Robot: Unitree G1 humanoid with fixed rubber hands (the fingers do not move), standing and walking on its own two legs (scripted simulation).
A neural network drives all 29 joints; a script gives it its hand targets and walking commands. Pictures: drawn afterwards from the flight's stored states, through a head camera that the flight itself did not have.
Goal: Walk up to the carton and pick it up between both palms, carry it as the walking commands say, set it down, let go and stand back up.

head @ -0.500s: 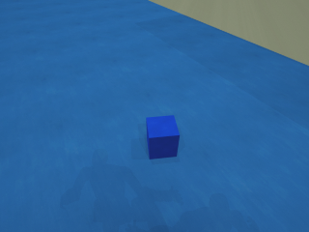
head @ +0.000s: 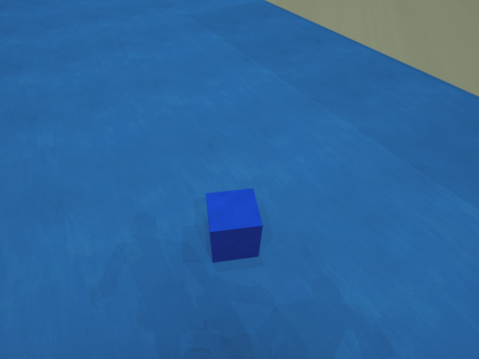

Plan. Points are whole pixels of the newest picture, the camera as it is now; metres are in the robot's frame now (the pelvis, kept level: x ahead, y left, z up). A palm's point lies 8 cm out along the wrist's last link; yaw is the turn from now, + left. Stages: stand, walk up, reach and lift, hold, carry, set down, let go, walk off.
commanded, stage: walk up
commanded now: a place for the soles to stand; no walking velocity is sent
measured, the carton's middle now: (232, 225) +0.80 -0.01 -0.61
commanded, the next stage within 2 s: none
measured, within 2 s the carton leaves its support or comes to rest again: neither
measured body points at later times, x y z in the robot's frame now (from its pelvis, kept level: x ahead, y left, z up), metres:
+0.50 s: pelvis +0.18 -0.04 -0.01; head +0.20 -0.03 +0.44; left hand +0.28 +0.31 -0.10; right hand +0.26 -0.39 -0.10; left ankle +0.17 +0.11 -0.69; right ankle +0.23 -0.15 -0.71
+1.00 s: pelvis +0.28 -0.04 +0.00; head +0.33 -0.03 +0.45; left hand +0.35 +0.29 -0.11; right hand +0.46 -0.33 -0.11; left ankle +0.32 +0.08 -0.71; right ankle +0.26 -0.16 -0.70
